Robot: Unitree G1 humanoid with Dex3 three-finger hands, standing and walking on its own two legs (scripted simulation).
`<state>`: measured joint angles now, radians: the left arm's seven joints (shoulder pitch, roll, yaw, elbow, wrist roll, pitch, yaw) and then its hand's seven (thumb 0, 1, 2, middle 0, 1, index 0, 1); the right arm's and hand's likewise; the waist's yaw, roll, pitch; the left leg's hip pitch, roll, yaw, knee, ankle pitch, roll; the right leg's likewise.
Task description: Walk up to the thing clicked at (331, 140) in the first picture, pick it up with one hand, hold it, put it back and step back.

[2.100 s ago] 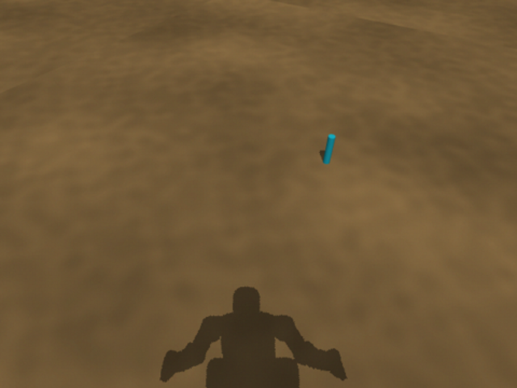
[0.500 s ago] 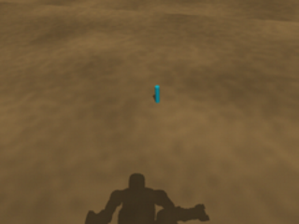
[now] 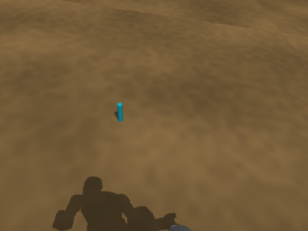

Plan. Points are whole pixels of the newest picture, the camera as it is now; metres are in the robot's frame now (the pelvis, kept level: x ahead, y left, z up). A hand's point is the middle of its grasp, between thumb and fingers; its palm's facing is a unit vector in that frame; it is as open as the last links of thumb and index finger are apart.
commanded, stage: walk up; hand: left
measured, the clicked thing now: (120, 112) +1.13 +0.16 -0.68
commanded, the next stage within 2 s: none
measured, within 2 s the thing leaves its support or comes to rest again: neither
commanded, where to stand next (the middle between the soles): +0.84 -0.06 m, yaw -3 degrees
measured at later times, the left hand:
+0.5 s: hand (91, 166) +0.37 +0.19 -0.12, palm faces -0.10 -0.93 -0.35, open 7.4 cm
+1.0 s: hand (82, 136) +0.51 +0.25 -0.15, palm faces -0.12 -0.94 -0.33, open 7.4 cm
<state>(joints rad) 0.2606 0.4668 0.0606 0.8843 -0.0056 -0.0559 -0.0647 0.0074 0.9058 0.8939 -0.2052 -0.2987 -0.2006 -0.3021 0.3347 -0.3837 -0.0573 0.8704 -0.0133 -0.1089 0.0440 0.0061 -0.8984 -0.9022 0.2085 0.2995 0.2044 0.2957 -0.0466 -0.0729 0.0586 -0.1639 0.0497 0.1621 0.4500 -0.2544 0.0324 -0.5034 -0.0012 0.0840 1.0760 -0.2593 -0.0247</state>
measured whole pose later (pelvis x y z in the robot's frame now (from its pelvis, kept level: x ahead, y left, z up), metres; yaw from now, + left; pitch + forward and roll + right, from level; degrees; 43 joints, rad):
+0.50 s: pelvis +0.25 -0.06 +0.00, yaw -6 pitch -3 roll +2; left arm 0.23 0.35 0.04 0.84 -0.01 -0.07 -0.04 0.00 0.90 0.89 -0.21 -0.30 -0.20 -0.30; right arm 0.28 -0.40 -0.03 0.83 0.00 -0.05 0.03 0.01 -0.90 -0.90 0.21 0.30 0.20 0.30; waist 0.01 0.01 0.10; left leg -0.41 0.07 -0.04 1.10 -0.33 0.03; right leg -0.21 0.04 0.00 0.47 -0.21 -0.08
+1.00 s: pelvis +0.44 -0.02 +0.00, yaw -4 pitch -3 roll -1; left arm 0.32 0.43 0.04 0.87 0.00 -0.05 -0.05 0.01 0.90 0.89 -0.21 -0.30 -0.20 -0.30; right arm 0.28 -0.36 -0.03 0.82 0.00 -0.09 0.04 0.01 -0.90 -0.90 0.21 0.30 0.21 0.30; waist 0.00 -0.05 0.09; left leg -0.22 0.03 0.07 0.48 -0.22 0.03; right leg -0.43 -0.02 0.04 1.06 -0.37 -0.03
